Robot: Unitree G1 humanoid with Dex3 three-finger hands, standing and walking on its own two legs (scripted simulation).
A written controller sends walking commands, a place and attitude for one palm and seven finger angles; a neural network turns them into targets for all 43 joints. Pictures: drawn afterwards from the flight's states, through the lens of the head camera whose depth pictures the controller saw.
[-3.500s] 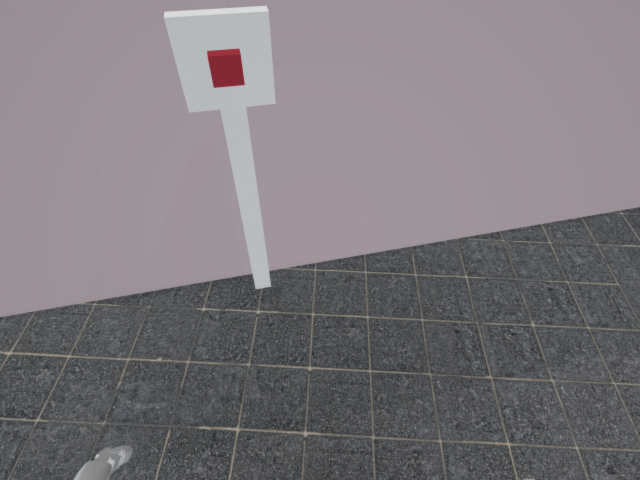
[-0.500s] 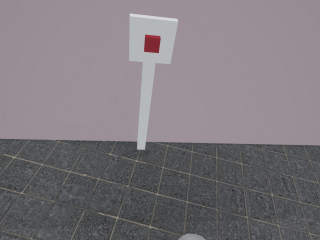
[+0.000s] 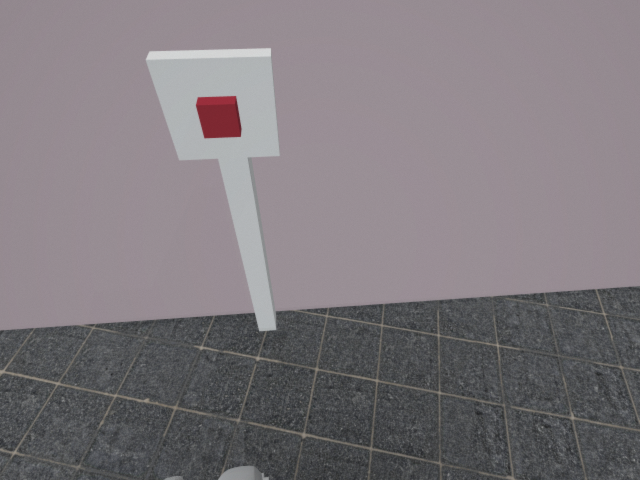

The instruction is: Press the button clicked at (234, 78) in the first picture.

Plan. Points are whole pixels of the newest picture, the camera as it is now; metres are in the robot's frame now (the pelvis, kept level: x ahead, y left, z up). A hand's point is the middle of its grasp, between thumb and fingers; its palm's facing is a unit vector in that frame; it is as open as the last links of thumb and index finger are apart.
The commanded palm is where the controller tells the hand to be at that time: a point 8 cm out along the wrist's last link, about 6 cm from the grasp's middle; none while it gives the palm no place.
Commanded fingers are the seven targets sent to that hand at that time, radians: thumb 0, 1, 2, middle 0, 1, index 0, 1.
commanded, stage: take the last steps up to it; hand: left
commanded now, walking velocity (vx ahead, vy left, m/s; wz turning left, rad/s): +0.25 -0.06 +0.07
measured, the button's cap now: (220, 116) +0.66 +0.19 +0.10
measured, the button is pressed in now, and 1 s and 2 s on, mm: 0 0 0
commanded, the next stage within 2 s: come to a stop and stand still in 0.26 s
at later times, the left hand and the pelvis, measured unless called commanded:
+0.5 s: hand out of the picture +0.10 +0.16 -0.18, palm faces +0.07 -0.99 -0.12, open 7.4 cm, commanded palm none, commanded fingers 0.00 0.90 0.90 -0.20 -0.30 -0.20 -0.30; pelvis +0.15 +0.01 +0.01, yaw -1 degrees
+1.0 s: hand (236, 445) +0.20 +0.13 -0.14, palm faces +0.08 -0.96 -0.28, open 7.3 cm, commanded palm none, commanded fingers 0.00 0.90 0.90 -0.20 -0.30 -0.20 -0.30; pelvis +0.13 -0.06 +0.01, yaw +1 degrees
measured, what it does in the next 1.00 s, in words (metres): walks ahead: left foot, then right foot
